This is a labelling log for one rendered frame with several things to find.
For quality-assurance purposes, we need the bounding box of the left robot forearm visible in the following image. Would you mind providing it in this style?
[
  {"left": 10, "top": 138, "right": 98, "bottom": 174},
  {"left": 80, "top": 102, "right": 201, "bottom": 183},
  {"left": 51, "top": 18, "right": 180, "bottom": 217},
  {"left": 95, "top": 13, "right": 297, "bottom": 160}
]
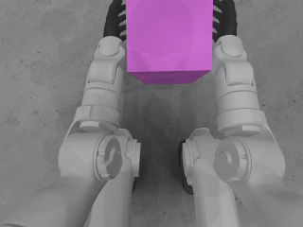
[{"left": 58, "top": 36, "right": 127, "bottom": 165}]

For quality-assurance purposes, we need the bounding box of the robot left hand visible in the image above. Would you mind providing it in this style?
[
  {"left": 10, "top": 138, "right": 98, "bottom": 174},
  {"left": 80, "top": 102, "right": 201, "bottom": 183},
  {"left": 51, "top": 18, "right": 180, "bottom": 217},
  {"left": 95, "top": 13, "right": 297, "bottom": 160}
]
[{"left": 103, "top": 0, "right": 127, "bottom": 42}]

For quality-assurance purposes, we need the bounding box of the robot right upper arm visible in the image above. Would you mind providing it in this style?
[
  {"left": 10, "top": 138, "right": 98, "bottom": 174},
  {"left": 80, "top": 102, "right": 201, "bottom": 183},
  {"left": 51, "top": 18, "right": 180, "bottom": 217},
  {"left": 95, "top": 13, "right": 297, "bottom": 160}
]
[{"left": 213, "top": 135, "right": 303, "bottom": 227}]

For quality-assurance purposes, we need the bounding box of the robot left thigh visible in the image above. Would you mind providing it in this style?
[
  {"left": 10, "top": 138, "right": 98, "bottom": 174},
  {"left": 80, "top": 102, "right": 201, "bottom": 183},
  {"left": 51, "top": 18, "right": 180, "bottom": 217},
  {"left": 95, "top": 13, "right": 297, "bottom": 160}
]
[{"left": 88, "top": 135, "right": 141, "bottom": 227}]

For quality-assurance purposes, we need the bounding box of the robot right hand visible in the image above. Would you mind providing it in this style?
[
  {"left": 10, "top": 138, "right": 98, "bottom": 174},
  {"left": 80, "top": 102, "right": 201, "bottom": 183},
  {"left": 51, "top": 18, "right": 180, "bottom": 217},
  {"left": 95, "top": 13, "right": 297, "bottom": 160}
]
[{"left": 212, "top": 0, "right": 238, "bottom": 43}]

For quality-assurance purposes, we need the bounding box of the carton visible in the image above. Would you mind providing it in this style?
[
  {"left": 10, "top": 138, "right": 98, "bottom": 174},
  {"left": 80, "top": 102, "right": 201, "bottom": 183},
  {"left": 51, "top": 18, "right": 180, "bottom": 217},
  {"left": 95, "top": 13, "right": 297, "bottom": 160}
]
[{"left": 125, "top": 0, "right": 213, "bottom": 84}]

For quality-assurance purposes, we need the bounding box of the robot left shin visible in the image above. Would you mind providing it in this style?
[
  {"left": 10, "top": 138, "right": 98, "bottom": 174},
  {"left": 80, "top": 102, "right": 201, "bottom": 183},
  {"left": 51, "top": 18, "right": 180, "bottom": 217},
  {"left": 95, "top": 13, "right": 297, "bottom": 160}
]
[{"left": 113, "top": 129, "right": 135, "bottom": 179}]

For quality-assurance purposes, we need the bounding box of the robot left upper arm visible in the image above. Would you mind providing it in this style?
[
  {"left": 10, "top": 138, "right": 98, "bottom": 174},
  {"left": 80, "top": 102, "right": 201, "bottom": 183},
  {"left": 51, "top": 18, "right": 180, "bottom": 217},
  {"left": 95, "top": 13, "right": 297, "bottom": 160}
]
[{"left": 0, "top": 132, "right": 123, "bottom": 227}]

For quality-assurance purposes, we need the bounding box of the right robot forearm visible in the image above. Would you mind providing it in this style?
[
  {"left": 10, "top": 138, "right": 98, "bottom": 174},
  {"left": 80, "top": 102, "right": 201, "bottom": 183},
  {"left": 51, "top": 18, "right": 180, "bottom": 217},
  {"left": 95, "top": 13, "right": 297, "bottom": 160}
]
[{"left": 210, "top": 35, "right": 278, "bottom": 146}]

